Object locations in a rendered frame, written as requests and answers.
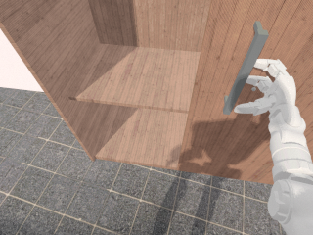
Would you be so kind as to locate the robot right hand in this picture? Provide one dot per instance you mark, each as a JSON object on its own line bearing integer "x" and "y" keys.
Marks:
{"x": 283, "y": 89}

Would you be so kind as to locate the robot right upper arm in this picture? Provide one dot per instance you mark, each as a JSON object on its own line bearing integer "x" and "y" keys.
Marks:
{"x": 291, "y": 203}

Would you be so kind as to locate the handle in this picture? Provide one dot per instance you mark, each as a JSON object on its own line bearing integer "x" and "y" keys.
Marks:
{"x": 252, "y": 54}

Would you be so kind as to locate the wardrobe door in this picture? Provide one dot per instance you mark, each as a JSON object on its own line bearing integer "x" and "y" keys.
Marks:
{"x": 237, "y": 145}

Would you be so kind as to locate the robot right forearm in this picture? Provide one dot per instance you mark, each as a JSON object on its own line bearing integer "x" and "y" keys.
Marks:
{"x": 288, "y": 145}

